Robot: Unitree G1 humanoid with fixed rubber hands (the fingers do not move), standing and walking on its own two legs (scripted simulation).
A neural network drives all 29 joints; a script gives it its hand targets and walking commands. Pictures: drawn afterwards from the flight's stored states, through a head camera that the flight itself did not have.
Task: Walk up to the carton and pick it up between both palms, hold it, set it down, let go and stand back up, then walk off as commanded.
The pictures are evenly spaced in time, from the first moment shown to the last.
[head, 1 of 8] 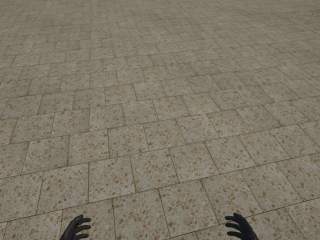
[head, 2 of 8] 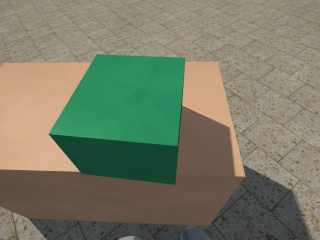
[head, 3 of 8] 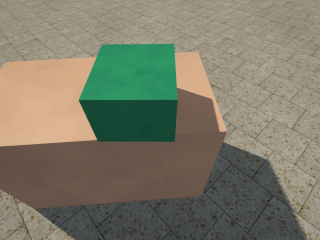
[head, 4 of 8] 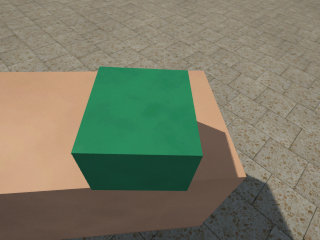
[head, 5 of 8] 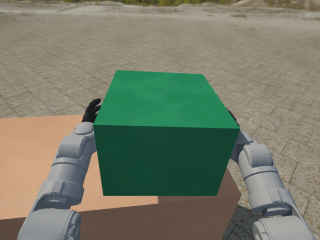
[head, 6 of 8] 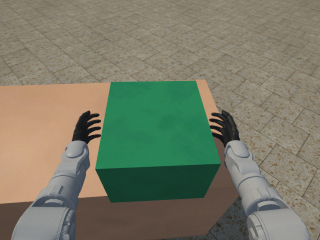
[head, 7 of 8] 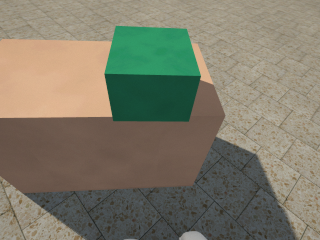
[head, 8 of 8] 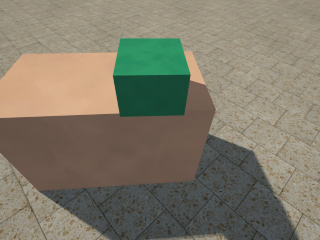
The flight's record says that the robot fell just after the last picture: no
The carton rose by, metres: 0.16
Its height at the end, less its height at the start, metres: +0.00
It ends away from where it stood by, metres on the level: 0.04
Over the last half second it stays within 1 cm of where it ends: yes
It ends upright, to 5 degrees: yes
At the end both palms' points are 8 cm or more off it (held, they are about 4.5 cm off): yes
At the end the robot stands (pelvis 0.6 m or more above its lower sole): yes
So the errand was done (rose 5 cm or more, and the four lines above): yes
